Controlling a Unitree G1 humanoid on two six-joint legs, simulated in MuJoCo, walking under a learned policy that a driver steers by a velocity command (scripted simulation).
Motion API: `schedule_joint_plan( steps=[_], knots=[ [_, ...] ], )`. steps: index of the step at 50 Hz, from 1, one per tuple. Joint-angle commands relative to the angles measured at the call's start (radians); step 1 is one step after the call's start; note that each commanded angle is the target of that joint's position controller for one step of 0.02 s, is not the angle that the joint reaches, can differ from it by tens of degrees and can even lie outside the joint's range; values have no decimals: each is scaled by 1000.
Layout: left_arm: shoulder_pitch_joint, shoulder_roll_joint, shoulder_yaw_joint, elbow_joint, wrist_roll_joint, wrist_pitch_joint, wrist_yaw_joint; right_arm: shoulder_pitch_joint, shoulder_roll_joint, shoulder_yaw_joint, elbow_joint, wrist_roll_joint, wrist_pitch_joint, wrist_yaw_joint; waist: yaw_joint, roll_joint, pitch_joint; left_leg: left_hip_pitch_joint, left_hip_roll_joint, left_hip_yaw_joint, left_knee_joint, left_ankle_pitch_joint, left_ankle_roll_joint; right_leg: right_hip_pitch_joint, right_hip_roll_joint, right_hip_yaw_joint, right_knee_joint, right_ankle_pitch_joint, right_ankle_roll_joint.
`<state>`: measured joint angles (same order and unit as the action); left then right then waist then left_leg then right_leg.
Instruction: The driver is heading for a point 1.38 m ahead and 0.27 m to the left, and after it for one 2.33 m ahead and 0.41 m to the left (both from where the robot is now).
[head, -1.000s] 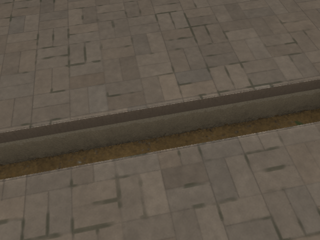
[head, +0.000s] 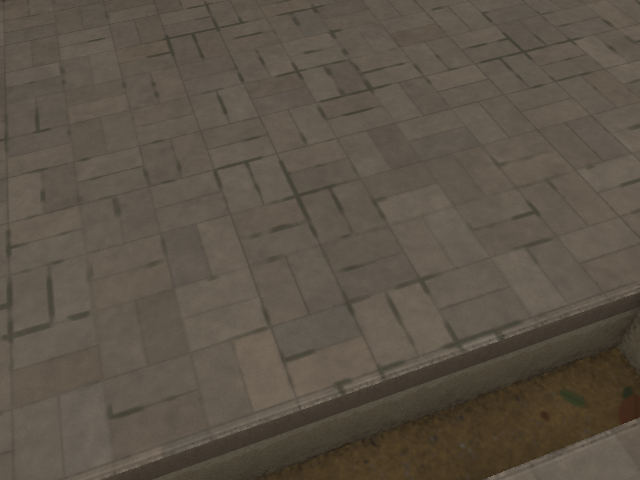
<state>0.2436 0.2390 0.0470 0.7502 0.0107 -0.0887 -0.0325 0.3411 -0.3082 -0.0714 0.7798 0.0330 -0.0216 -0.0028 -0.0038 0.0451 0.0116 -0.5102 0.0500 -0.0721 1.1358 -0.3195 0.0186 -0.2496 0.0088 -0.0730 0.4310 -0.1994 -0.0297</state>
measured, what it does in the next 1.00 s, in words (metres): walks ahead, turning left: left foot, then right foot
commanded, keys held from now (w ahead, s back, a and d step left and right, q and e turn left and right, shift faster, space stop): w+q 0.64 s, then w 0.20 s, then w+e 0.16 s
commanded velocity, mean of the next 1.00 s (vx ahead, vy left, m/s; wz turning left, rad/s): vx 0.50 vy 0.00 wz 0.43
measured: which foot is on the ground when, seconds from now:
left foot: up 0.00-0.28, down 0.30-0.94, up 0.96-1.00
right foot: down 0.00-0.32, up 0.34-0.90, down 0.92-1.00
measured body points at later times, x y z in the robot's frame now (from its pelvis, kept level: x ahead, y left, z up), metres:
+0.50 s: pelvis +0.22 +0.07 +0.00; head +0.24 +0.09 +0.45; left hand +0.30 +0.39 -0.10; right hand +0.37 -0.17 -0.10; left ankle +0.19 +0.13 -0.74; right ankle +0.28 -0.10 -0.65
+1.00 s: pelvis +0.59 +0.08 -0.04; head +0.63 +0.11 +0.40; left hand +0.67 +0.38 -0.15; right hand +0.73 -0.17 -0.16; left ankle +0.29 +0.13 -0.65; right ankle +0.76 +0.05 -0.74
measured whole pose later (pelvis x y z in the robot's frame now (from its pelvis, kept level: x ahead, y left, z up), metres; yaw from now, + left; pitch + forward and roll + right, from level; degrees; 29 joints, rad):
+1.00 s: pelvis +0.59 +0.08 -0.04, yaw +26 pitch +4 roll -1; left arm 0.06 0.25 0.02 0.73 0.01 -0.09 -0.04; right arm 0.38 -0.29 -0.04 0.80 0.04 -0.08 -0.01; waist -0.05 0.01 0.04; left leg -0.14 0.02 -0.18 1.08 -0.45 0.03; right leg -0.65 0.07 0.00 0.67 -0.10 -0.04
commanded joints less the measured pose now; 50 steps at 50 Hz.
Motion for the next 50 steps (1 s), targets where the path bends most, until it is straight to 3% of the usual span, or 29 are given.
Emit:
schedule_joint_plan(
  steps=[1,7,10,12,14,15,16,17,18,19,20,23,26,27,29,30,31,32,36,38,39,41,43,44,46,47,48,49,50],
  knots=[
    [-16,114,36,-27,1,-28,2,17,-44,-20,-74,-1,10,0,-8,-154,12,-159,72,-57,-34,102,-7,101,-270,209,-262,142,-148],
    [25,191,66,26,14,-15,37,-121,8,-2,-144,-29,0,33,25,-103,-10,-84,54,25,-238,318,-12,126,-260,7,-216,389,-145],
    [2,190,70,-3,19,-5,41,-126,-56,-28,-145,-25,5,48,16,-92,-13,55,-6,136,-143,379,-12,47,-245,-71,-139,418,-137],
    [-21,217,77,9,-21,5,47,-117,-48,-29,-172,-22,13,46,-17,-190,30,95,-4,105,-286,128,27,63,-248,-94,-73,618,-95],
    [-7,258,90,26,-30,22,65,-45,-88,-53,-172,-22,20,45,-75,-164,-3,186,-68,160,-381,18,78,148,-276,-91,127,851,-83],
    [-30,251,89,20,-34,27,69,108,-132,-80,-137,-20,16,44,-158,-105,-78,373,-112,171,-511,112,117,105,-245,-112,354,796,-64],
    [30,174,68,5,-2,24,67,152,-235,-106,-120,-8,10,34,-121,159,-83,546,49,-111,-616,290,191,-132,-152,-120,710,144,-15],
    [141,79,38,-24,30,-5,44,67,-260,-81,-191,-3,-12,35,6,374,-183,753,216,-614,-668,370,402,-496,33,36,1018,-449,28],
    [30,187,59,-53,-17,-37,30,115,-183,-61,-195,-11,-36,46,-86,227,-244,725,260,-739,-834,252,447,-582,27,188,1049,-378,22],
    [-56,221,69,-84,-50,-40,28,73,-153,-50,-185,-13,-46,55,-59,96,-107,622,233,-623,-836,219,412,-613,-8,182,1028,-292,3],
    [-62,208,67,-85,-36,-30,35,-5,-140,-43,-198,-8,-49,54,-11,0,-37,490,216,-521,-833,277,370,-575,-51,176,963,-226,7],
    [1,208,81,-58,-13,15,41,-88,-87,-14,-215,8,-52,43,53,-51,-23,300,143,-376,-853,310,325,-429,-112,199,769,-126,29],
    [-70,107,48,-82,30,21,29,-33,-119,-26,-185,-11,-37,3,24,-34,-54,306,87,-256,-804,560,297,-424,-87,142,611,-5,59],
    [-54,112,49,-65,30,8,9,1,-143,-34,-183,-41,-35,-6,7,-44,-115,350,95,-251,-750,590,295,-413,-75,130,681,122,51],
    [-81,110,48,-72,15,-6,-5,7,-116,-27,-182,-33,-28,-11,1,-6,-103,327,78,-248,-736,590,283,-427,-68,110,684,165,40],
    [-223,169,76,-119,-32,-12,-9,178,-123,-29,-118,-28,-40,-19,-69,44,-47,527,111,-360,-773,346,279,-668,-81,192,667,113,33],
    [-327,197,73,-162,-43,-22,-9,242,-135,-26,-80,-13,-57,-27,-92,31,28,623,159,-423,-780,235,278,-820,-97,240,572,72,35],
    [-413,187,65,-187,-46,-35,-2,301,-127,-28,-50,13,-66,-38,-114,61,67,717,194,-487,-798,157,281,-936,-91,241,543,39,31],
    [-497,157,43,-211,-45,-39,-19,308,-135,-20,-19,-8,-54,-77,-124,121,136,685,194,-462,-831,81,265,-990,-78,191,423,147,49],
    [-508,107,15,-246,-58,-31,-32,359,-113,-13,0,16,-43,-63,-137,150,138,722,176,-436,-858,145,229,-1018,-49,142,417,120,46],
    [-471,43,-19,-241,-41,-31,-50,193,-80,-1,-56,46,-13,-76,-69,45,164,389,113,-282,-922,126,187,-637,-49,97,164,292,32],
    [-467,15,-24,-213,-37,-29,-59,166,-155,-22,-62,47,-31,-59,-77,27,91,131,134,-214,-1059,55,162,-139,17,61,188,501,23],
    [-332,117,9,-184,-38,-21,-46,39,-196,-30,-80,44,-49,-56,40,167,73,282,132,-130,-1017,345,121,-105,-2,94,208,378,-12],
    [-316,147,21,-174,-33,-27,-21,49,-189,-31,-59,15,-53,-53,70,170,38,386,120,-95,-896,599,99,-86,18,40,182,233,-28],
    [43,224,43,-68,-30,-9,13,104,-152,-19,-40,-44,-43,-33,187,113,-173,331,108,-69,-412,810,66,263,-43,100,189,56,-100],
    [263,326,69,7,17,4,7,247,3,28,-86,-12,-66,-15,120,-246,-438,-99,-56,-65,55,297,-1,795,-275,548,188,21,-290],
    [262,297,60,26,1,-2,-5,330,37,48,-44,1,-83,-3,62,-425,-566,-168,-128,-142,204,-175,-7,778,-334,986,-61,-226,-304],
    [150,212,39,-2,-14,3,-1,262,-29,35,-36,22,-93,12,56,-292,-405,-237,-58,-135,215,-107,19,635,-293,958,-140,-325,-244],
    [131,165,31,-11,17,11,5,125,-85,29,-35,24,-100,21,87,-92,-315,-181,-23,-98,146,8,43,476,-249,790,-141,-282,-232]
  ],
)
